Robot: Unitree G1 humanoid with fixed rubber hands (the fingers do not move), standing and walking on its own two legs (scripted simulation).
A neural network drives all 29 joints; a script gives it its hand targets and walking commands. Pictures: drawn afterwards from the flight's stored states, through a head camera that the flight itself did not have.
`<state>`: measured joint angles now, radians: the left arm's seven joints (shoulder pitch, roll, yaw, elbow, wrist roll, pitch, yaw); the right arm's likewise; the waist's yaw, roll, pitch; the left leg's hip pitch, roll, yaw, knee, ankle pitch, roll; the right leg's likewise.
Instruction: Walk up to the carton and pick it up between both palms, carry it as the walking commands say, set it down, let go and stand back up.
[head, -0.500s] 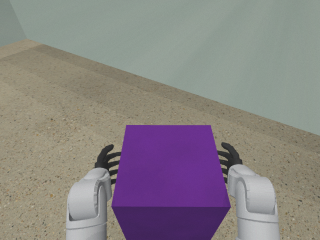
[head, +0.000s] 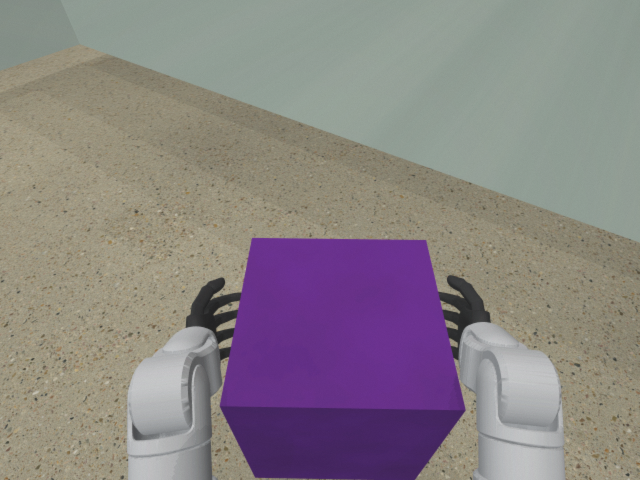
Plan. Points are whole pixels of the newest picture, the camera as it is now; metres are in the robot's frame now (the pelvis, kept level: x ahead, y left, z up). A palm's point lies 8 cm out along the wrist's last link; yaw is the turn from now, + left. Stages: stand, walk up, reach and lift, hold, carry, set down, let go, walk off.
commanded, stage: carry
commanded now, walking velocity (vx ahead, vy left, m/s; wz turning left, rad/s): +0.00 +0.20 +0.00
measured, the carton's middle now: (336, 364) +0.27 +0.00 +0.01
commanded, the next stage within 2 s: none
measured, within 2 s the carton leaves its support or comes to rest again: neither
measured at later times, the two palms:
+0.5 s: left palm (104, 342) +0.27 +0.26 +0.09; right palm (371, 322) +0.28 -0.04 +0.10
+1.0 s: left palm out of the picture +0.30 +0.41 +0.09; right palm (239, 316) +0.29 +0.11 +0.10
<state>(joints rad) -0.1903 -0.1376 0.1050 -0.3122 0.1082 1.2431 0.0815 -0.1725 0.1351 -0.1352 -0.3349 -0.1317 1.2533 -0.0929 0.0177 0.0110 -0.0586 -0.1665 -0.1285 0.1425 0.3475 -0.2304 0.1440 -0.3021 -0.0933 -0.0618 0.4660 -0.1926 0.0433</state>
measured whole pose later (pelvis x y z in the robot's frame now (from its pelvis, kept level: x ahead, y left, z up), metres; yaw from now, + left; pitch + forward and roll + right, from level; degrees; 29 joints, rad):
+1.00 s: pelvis +0.02 +0.27 +0.01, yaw -3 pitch +3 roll -1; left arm -0.19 -0.14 0.12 -0.37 0.10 1.23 0.09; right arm -0.21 0.14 -0.13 -0.36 -0.11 1.24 -0.10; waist 0.01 -0.01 -0.03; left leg -0.24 -0.04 0.21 0.33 -0.16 0.12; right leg -0.37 -0.12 -0.12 0.83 -0.50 0.02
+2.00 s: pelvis +0.05 +0.56 +0.00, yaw -4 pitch +1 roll +1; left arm -0.19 -0.14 0.11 -0.34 0.12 1.22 0.07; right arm -0.18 0.14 -0.13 -0.35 -0.12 1.23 -0.10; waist -0.01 -0.03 -0.04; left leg -0.24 0.04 0.14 0.36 -0.12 -0.02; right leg -0.19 -0.20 -0.14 0.39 -0.22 0.10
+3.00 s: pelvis +0.03 +0.56 +0.00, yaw -4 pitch +2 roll -1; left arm -0.18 -0.14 0.12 -0.23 0.13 1.13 0.06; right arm -0.20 0.14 -0.14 -0.23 -0.15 1.15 -0.08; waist 0.00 0.02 -0.10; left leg -0.35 0.09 0.13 0.51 -0.19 -0.01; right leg -0.27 -0.10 -0.11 0.48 -0.24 0.06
